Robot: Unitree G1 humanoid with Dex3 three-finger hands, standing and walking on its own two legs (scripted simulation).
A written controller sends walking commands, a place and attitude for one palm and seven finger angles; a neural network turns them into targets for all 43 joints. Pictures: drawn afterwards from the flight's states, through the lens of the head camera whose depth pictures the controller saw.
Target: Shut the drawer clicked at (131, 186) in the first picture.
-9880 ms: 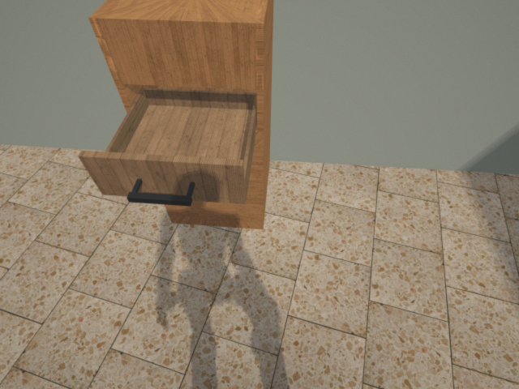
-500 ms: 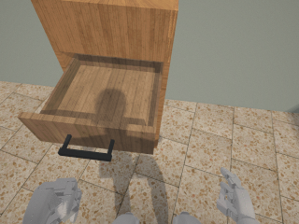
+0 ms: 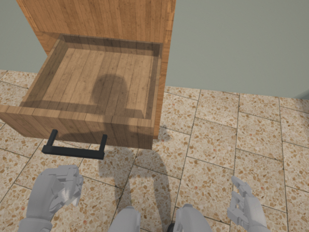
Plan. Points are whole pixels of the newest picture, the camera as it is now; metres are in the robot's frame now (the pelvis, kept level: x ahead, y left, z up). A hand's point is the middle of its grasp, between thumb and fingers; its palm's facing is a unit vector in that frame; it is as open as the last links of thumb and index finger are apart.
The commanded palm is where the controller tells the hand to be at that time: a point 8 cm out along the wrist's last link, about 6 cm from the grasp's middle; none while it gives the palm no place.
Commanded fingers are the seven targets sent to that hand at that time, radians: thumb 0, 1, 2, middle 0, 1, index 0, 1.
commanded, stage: bring the fist close to the handle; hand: left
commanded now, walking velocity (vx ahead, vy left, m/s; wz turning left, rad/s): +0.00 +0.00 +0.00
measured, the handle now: (76, 144) +0.32 +0.23 +0.00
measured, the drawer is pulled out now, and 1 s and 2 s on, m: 0.30 0.30 0.21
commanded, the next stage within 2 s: push the drawer shut in 0.76 s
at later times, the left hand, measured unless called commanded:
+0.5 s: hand (80, 178) +0.24 +0.20 -0.01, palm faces -0.06 -1.00 -0.03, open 3.3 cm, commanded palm +0.22 +0.25 +0.00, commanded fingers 0.00 0.90 0.90 -1.40 -1.60 -1.40 -1.60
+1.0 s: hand (86, 181) +0.24 +0.18 -0.01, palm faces -0.06 -1.00 -0.05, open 3.3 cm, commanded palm +0.23 +0.23 +0.00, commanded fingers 0.00 0.90 0.90 -1.40 -1.60 -1.40 -1.60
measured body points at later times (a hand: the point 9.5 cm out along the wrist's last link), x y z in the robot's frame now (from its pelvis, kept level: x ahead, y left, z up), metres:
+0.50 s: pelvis -0.01 +0.01 -0.03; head +0.12 +0.03 +0.40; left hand +0.24 +0.25 -0.01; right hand +0.19 -0.24 -0.11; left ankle -0.01 +0.09 -0.63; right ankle +0.04 -0.10 -0.63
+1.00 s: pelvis -0.01 +0.01 -0.03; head +0.11 +0.03 +0.40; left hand +0.23 +0.23 +0.00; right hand +0.19 -0.22 -0.12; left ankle -0.01 +0.09 -0.63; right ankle +0.04 -0.10 -0.63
